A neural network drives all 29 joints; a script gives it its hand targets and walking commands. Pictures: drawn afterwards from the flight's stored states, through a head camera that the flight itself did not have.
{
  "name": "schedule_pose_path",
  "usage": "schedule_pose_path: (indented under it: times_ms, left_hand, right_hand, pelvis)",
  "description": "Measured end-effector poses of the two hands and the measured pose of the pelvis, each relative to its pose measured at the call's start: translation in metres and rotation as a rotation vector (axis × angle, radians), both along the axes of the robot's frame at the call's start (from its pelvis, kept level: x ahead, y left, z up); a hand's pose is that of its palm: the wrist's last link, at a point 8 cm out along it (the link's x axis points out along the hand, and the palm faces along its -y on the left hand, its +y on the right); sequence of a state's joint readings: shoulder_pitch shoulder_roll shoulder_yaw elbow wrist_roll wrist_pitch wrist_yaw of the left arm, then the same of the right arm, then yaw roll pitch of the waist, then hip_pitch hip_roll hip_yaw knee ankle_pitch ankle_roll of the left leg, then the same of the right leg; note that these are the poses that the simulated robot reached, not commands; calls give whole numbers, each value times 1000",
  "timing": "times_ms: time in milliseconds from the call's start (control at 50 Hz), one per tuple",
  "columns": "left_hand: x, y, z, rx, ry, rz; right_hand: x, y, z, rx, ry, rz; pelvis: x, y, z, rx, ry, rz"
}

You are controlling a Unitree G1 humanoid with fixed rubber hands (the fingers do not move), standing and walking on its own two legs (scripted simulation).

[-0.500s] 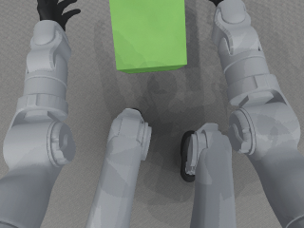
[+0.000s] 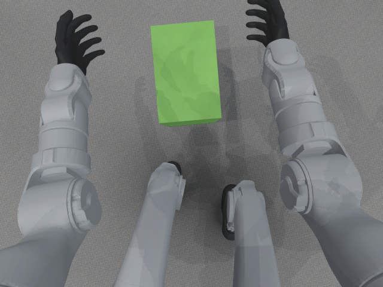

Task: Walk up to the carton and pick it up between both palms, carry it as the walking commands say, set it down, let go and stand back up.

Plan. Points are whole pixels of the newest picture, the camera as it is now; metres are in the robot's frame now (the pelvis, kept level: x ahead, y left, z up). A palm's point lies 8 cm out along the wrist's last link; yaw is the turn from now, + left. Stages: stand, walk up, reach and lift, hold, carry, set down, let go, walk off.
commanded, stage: set down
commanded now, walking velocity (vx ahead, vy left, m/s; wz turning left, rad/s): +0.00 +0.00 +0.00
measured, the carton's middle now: (187, 82) +0.53 +0.11 -0.45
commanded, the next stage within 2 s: let go in 0.42 s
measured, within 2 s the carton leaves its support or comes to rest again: neither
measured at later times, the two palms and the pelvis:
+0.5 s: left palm (33, 40) +0.45 +0.29 +0.01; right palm (312, 9) +0.54 -0.06 +0.01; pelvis +0.02 +0.01 +0.11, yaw -1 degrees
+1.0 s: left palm out of the picture +0.30 +0.27 +0.10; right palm out of the picture +0.38 -0.15 +0.09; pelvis +0.08 +0.02 +0.19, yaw +2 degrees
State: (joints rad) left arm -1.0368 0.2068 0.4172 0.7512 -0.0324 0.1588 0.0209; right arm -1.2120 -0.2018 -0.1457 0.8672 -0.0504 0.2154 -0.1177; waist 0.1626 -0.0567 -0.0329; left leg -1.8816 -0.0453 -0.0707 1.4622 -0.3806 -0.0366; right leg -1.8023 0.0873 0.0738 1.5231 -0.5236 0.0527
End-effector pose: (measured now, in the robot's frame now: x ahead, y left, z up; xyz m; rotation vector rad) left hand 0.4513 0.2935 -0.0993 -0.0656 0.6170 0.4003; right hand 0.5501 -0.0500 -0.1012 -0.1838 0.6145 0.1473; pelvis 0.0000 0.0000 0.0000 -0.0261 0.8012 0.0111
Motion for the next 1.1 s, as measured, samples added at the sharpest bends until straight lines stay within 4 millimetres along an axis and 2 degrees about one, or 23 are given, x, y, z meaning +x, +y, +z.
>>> schedule_pose_path:
  times_ms: [320, 420, 540, 600, 680, 760, 820, 960, 1100]
  left_hand:
    - [-2, -4, 98, 9, -8, -22]
    - [-3, -5, 110, 13, 13, -40]
    - [-9, -8, 108, 28, 50, -89]
    - [-20, -9, 108, 55, 81, -141]
    - [-46, -8, 117, 85, 131, -226]
    - [-79, -7, 138, 95, 177, -297]
    - [-101, -6, 157, 93, 202, -332]
    - [-141, -15, 195, 72, 198, -318]
    - [-179, -40, 219, 56, 201, -295]
  right_hand:
    - [-2, -3, 98, -1, -8, 4]
    - [-3, -5, 112, -14, 7, 6]
    - [-14, -11, 113, -50, 16, -20]
    - [-31, -18, 113, -72, 19, -51]
    - [-67, -33, 119, -88, 37, -113]
    - [-108, -53, 136, -85, 68, -181]
    - [-131, -69, 154, -79, 85, -203]
    - [-162, -93, 188, -70, 96, -174]
    - [-195, -121, 212, -65, 106, -157]
  pelvis:
    - [18, 3, 88, 3, -37, -4]
    - [22, 5, 104, 1, -44, -9]
    - [26, 7, 115, -11, -52, -6]
    - [29, 10, 122, -18, -70, -4]
    - [36, 14, 135, -22, -120, -5]
    - [46, 19, 152, -12, -200, 2]
    - [54, 22, 165, 0, -269, 11]
    - [73, 21, 185, 19, -416, 23]
    - [89, 11, 201, 33, -554, 32]
